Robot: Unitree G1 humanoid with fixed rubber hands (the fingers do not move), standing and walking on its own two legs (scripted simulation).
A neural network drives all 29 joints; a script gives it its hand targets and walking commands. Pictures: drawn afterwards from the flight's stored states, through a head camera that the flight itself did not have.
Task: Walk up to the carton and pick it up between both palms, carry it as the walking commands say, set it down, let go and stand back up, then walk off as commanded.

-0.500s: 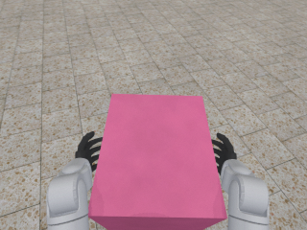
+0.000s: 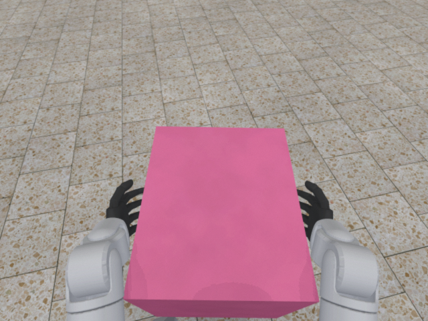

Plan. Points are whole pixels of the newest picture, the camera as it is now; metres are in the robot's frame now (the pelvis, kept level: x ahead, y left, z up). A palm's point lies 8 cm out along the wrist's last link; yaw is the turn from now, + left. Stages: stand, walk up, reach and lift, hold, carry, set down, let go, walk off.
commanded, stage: carry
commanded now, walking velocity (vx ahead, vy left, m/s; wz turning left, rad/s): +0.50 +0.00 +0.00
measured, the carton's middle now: (218, 225) +0.29 +0.01 -0.01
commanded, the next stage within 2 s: none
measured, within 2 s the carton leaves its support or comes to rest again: neither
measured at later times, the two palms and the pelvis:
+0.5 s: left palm (144, 93) +0.60 +0.20 +0.07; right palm (280, 99) +0.57 -0.14 +0.08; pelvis +0.33 +0.05 +0.00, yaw -5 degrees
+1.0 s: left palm (172, 32) +0.90 +0.16 +0.07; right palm (276, 33) +0.91 -0.17 +0.06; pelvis +0.65 -0.01 +0.00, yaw +0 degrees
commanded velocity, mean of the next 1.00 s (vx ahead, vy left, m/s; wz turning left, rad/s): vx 0.50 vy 0.00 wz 0.00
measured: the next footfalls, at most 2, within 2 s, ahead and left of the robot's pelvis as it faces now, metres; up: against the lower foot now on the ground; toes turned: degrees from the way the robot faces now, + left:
left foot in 0.34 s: +0.40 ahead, +0.13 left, +0.00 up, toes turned +9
right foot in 0.82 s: +0.72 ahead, -0.09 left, +0.00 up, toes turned -14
